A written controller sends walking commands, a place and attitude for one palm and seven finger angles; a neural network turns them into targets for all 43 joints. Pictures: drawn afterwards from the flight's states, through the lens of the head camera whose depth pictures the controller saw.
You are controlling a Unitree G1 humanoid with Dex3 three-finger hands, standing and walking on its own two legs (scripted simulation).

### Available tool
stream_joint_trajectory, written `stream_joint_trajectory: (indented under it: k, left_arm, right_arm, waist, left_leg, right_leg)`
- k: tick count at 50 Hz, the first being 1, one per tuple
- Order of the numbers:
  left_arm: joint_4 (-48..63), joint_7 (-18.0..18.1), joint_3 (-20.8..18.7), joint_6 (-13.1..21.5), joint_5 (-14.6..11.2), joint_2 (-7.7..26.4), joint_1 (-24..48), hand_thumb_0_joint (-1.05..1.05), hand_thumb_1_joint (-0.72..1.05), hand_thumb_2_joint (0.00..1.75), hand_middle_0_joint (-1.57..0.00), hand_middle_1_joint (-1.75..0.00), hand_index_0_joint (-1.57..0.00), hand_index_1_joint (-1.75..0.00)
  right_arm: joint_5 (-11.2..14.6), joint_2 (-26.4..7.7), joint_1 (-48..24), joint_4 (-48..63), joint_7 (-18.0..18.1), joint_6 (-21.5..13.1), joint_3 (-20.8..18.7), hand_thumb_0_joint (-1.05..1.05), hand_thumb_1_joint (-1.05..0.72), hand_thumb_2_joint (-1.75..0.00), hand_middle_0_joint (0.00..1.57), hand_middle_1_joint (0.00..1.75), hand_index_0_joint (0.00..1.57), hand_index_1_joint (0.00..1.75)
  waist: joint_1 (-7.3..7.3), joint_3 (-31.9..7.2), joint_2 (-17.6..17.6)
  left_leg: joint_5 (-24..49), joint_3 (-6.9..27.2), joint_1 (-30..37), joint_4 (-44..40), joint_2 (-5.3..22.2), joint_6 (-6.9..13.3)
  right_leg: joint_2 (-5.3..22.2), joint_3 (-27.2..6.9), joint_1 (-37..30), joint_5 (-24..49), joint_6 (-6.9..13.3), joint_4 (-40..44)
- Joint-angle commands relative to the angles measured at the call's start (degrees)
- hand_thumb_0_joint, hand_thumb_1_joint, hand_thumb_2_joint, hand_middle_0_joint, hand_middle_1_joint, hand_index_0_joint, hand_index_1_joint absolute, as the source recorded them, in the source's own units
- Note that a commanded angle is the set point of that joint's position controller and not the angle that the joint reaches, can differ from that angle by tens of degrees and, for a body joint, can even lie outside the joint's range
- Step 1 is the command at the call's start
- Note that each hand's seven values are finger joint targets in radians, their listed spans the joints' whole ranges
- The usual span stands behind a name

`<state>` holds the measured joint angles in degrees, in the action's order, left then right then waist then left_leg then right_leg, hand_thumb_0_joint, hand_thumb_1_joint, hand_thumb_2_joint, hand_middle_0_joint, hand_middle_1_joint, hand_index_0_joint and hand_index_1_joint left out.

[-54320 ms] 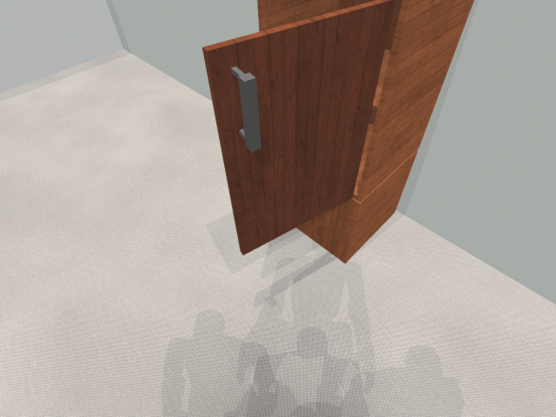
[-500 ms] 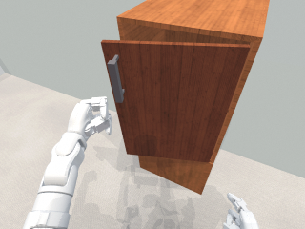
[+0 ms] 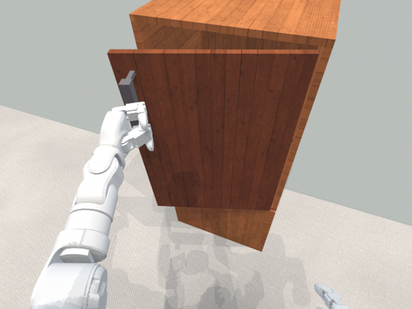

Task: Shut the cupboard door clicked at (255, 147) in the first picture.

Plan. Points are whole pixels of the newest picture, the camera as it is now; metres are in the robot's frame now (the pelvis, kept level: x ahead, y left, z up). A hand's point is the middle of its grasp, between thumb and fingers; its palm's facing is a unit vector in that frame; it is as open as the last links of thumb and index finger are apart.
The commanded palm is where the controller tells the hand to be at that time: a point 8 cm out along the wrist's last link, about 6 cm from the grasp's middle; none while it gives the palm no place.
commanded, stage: bring the fist close to the handle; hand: left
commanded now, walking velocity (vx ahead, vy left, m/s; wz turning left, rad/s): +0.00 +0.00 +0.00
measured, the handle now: (136, 105) +0.51 +0.17 +0.14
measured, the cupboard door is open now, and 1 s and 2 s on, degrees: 18 12 3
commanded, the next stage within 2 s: push the door shut along its arc in 0.24 s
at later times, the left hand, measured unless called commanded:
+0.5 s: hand (144, 134) +0.40 +0.13 +0.15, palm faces -0.06 -1.00 -0.03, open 3.1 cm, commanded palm +0.39 +0.19 +0.15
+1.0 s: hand (156, 112) +0.47 +0.12 +0.15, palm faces -0.19 -0.98 -0.02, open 3.1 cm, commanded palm +0.47 +0.17 +0.15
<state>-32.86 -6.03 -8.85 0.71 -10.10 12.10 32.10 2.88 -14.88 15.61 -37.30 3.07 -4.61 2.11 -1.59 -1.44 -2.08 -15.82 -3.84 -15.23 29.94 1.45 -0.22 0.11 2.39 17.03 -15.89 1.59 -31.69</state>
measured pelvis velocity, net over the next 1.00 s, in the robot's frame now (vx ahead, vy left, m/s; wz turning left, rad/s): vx -0.01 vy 0.01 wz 0.02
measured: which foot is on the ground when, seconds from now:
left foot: down 0.00-1.00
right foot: down 0.00-1.00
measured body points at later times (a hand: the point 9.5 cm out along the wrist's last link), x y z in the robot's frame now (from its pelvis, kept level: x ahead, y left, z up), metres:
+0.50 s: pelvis -0.01 +0.00 +0.00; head -0.01 -0.01 +0.45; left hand +0.40 +0.19 +0.15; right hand +0.14 -0.24 -0.10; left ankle +0.00 +0.12 -0.73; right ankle +0.01 -0.10 -0.73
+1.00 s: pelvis -0.01 +0.01 -0.01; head +0.04 +0.00 +0.43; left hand +0.48 +0.18 +0.15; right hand +0.01 -0.26 -0.13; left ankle +0.00 +0.12 -0.73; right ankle +0.01 -0.10 -0.73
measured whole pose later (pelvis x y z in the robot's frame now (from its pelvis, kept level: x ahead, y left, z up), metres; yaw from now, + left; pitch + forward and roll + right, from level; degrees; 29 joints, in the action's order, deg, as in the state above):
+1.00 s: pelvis -0.01 +0.01 -0.01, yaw +1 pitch +8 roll +0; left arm -66.7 -15.6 -10.8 11.5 -9.7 20.7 57.6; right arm 1.8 -17.1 23.0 -41.9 2.8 -6.5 1.4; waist -7.1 -1.9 -1.7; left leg -17.5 -3.1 -27.9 37.2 0.8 0.9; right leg 1.1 2.9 28.5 -16.8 0.6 -37.1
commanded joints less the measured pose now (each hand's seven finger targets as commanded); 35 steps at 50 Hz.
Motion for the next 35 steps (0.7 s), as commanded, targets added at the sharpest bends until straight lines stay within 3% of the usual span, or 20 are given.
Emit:
stream_joint_trajectory:
  k: [1, 3, 4, 7, 9, 13, 16, 18, 19, 22, 24, 25, 26, 28, 31, 33, 35]
  left_arm:
    - [13.83, -0.64, -3.09, 4.87, -0.83, 9.93, 19.53, 0.0, 0.9, 0.9, -1.3, -1.5, -1.3, -1.5]
    - [15.73, -0.57, -2.52, 4.85, -0.91, 9.67, 21.13, 0.0, 0.9, 0.9, -1.3, -1.5, -1.3, -1.5]
    - [15.81, -0.39, -3.12, 4.83, -0.88, 10.63, 21.25, 0.0, 0.9, 0.9, -1.3, -1.5, -1.3, -1.5]
    - [17.9, -0.18, -1.36, 4.94, -1.33, 8.83, 24.04, 0.0, 0.9, 0.9, -1.3, -1.5, -1.3, -1.5]
    - [18.24, -0.01, -2.81, 5.21, -1.3, 10.74, 23.26, 0.0, 0.9, 0.9, -1.3, -1.5, -1.3, -1.5]
    - [15.07, -0.24, -0.68, 4.58, -1.08, 8.43, 24.21, 0.0, 0.9, 0.9, -1.3, -1.5, -1.3, -1.5]
    - [10.99, 0.05, -2.63, 3.8, -1.26, 10.39, 24.9, 0.0, 0.9, 0.9, -1.3, -1.5, -1.3, -1.5]
    - [9.38, -0.43, -1.78, 3.78, -1.22, 9.74, 26.27, 0.0, 0.9, 0.9, -1.3, -1.5, -1.3, -1.5]
    - [8.76, -0.59, -2.51, 4.34, -1.04, 11.52, 28.26, 0.0, 0.9, 0.9, -1.3, -1.5, -1.3, -1.5]
    - [6.68, -2.06, -0.99, 5.94, -0.78, 10.9, 33.64, 0.0, 0.9, 0.9, -1.3, -1.5, -1.3, -1.5]
    - [2.87, -2.65, -2.99, 6.98, -1.07, 13.57, 34.8, 0.0, 0.9, 0.9, -1.3, -1.5, -1.3, -1.5]
    - [1.37, -3.34, -1.48, 7.37, -1.34, 11.96, 36.86, 0.0, 0.9, 0.9, -1.3, -1.5, -1.3, -1.5]
    - [-0.43, -3.78, -2.53, 7.96, -1.22, 13.42, 38.23, 0.0, 0.9, 0.9, -1.3, -1.5, -1.3, -1.5]
    - [-2.84, -4.86, -0.31, 9.05, -0.99, 11.3, 40.47, 0.0, 0.9, 0.9, -1.3, -1.5, -1.3, -1.5]
    - [-9.64, -5.82, -1.3, 10.08, -1.27, 12.66, 44.12, 0.0, 0.9, 0.9, -1.3, -1.5, -1.3, -1.5]
    - [-11.17, -6.31, -1.84, 11.16, -0.97, 13.6, 46.24, 0.0, 0.9, 0.9, -1.3, -1.5, -1.3, -1.5]
    - [-12.86, -6.7, -2.22, 12.12, -0.69, 14.33, 48.39, 0.0, 0.9, 0.9, -1.3, -1.5, -1.3, -1.5]
  right_arm:
    - [0.56, -6.52, -4.19, 8.82, -0.01, -2.73, -2.72, 0.0, -0.9, -0.9, 0.2, 0.3, 0.2, 0.3]
    - [0.63, -6.42, -4.33, 8.87, 0.04, -2.63, -2.77, 0.0, -0.9, -0.9, 0.2, 0.3, 0.2, 0.3]
    - [0.62, -6.67, -4.27, 8.8, 0.27, -2.49, -2.9, 0.0, -0.9, -0.9, 0.2, 0.3, 0.2, 0.3]
    - [0.61, -6.3, -4.63, 8.53, 0.6, -2.81, -2.83, 0.0, -0.9, -0.9, 0.2, 0.3, 0.2, 0.3]
    - [0.46, -6.6, -4.42, 8.27, 0.87, -2.86, -2.95, 0.0, -0.9, -0.9, 0.2, 0.3, 0.2, 0.3]
    - [0.71, -6.18, -5.0, 7.78, 0.92, -2.81, -2.47, 0.0, -0.9, -0.9, 0.2, 0.3, 0.2, 0.3]
    - [0.72, -6.46, -5.05, 7.48, 1.08, -2.45, -2.24, 0.0, -0.9, -0.9, 0.2, 0.3, 0.2, 0.3]
    - [0.77, -6.4, -5.36, 7.7, 1.15, -2.42, -2.05, 0.0, -0.9, -0.9, 0.2, 0.3, 0.2, 0.3]
    - [0.6, -6.86, -4.54, 7.33, 1.29, -2.29, -2.14, 0.0, -0.9, -0.9, 0.2, 0.3, 0.2, 0.3]
    - [0.69, -6.49, -4.53, 7.22, 1.27, -2.49, -1.88, 0.0, -0.9, -0.9, 0.2, 0.3, 0.2, 0.3]
    - [0.48, -7.19, -3.39, 6.62, 1.51, -2.38, -2.03, 0.0, -0.9, -0.9, 0.2, 0.3, 0.2, 0.3]
    - [0.52, -7.01, -3.39, 6.55, 1.45, -2.56, -1.8, 0.0, -0.9, -0.9, 0.2, 0.3, 0.2, 0.3]
    - [0.5, -7.22, -2.65, 6.06, 1.44, -2.66, -2.01, 0.0, -0.9, -0.9, 0.2, 0.3, 0.2, 0.3]
    - [0.61, -7.19, -1.95, 5.76, 1.19, -3.02, -2.0, 0.0, -0.9, -0.9, 0.2, 0.3, 0.2, 0.3]
    - [0.39, -8.12, 0.34, 4.6, 1.08, -3.21, -2.21, 0.0, -0.9, -0.9, 0.2, 0.3, 0.2, 0.3]
    - [0.26, -8.42, 1.26, 4.47, 0.96, -3.45, -2.43, 0.0, -0.9, -0.9, 0.2, 0.3, 0.2, 0.3]
    - [-0.05, -8.81, 2.81, 4.04, 0.77, -3.72, -2.63, 0.0, -0.9, -0.9, 0.2, 0.3, 0.2, 0.3]
  waist:
    - [1.89, -16.55, 4.86]
    - [1.38, -16.15, 3.05]
    - [1.3, -15.76, 4.07]
    - [0.38, -16.31, 3.7]
    - [0.84, -17.24, 4.35]
    - [0.29, -14.59, 3.3]
    - [0.16, -12.66, 5.56]
    - [-0.06, -12.06, 5.15]
    - [-0.62, -12.82, 6.55]
    - [-1.26, -14.04, 2.43]
    - [-1.57, -14.43, 4.82]
    - [-2.17, -14.37, 4.47]
    - [-2.22, -14.97, 4.48]
    - [-2.69, -15.69, 1.33]
    - [-4.02, -14.69, 5.38]
    - [-4.01, -17.08, 3.25]
    - [-4.44, -18.62, 3.51]
  left_leg:
    - [15.01, 1.15, 4.68, -2.27, -1.69, 2.05]
    - [14.01, 1.14, 5.33, -2.23, -1.76, 2.11]
    - [13.32, 1.25, 5.37, -2.24, -1.63, 2.2]
    - [11.97, 1.46, 6.6, -2.43, -1.75, 2.35]
    - [12.27, 1.64, 6.75, -2.58, -1.65, 2.31]
    - [9.61, 1.76, 6.08, -2.94, -1.83, 2.19]
    - [7.1, 2.04, 4.28, -3.12, -1.89, 2.24]
    - [6.01, 2.03, 3.91, -3.04, -1.95, 2.3]
    - [6.18, 2.16, 3.96, -2.86, -1.88, 2.41]
    - [6.63, 2.53, 4.65, -2.25, -2.04, 2.22]
    - [6.18, 2.86, 3.78, -1.91, -1.87, 2.34]
    - [5.97, 2.88, 3.12, -1.8, -1.99, 2.34]
    - [5.72, 2.96, 2.83, -1.53, -1.96, 2.21]
    - [6.88, 3.26, 3.57, -0.91, -2.14, 2.05]
    - [5.11, 3.79, 0.97, -0.45, -1.95, 2.15]
    - [5.49, 3.71, 0.83, 0.17, -2.06, 2.03]
    - [6.37, 4.16, 0.67, 0.64, -1.89, 1.98]
  right_leg:
    - [0.3, -1.42, -8.19, 22.34, -0.73, 3.56]
    - [0.14, -1.57, -7.28, 21.01, -0.7, 4.04]
    - [0.1, -1.49, -7.24, 19.76, -0.81, 4.38]
    - [-0.13, -1.59, -6.3, 18.18, -0.86, 4.92]
    - [-0.13, -1.53, -7.48, 18.08, -0.84, 4.91]
    - [-0.06, -1.51, -5.1, 15.14, -0.82, 5.48]
    - [0.08, -1.78, -4.3, 11.98, -1.0, 6.27]
    - [0.14, -1.95, -3.39, 10.67, -0.93, 6.39]
    - [0.28, -2.1, -4.01, 10.78, -1.11, 6.38]
    - [0.22, -2.01, -2.63, 11.57, -0.57, 5.24]
    - [0.09, -1.95, -2.59, 10.72, -0.67, 5.05]
    - [0.28, -2.07, -2.16, 11.0, -0.72, 4.74]
    - [0.22, -2.01, -1.92, 10.83, -0.65, 4.38]
    - [0.1, -1.69, -0.37, 12.08, -0.17, 3.4]
    - [-0.06, -1.48, 1.46, 10.32, -0.5, 2.98]
    - [-0.01, -1.73, 1.55, 10.82, -0.34, 1.98]
    - [-0.12, -1.45, 1.87, 11.46, -0.31, 1.07]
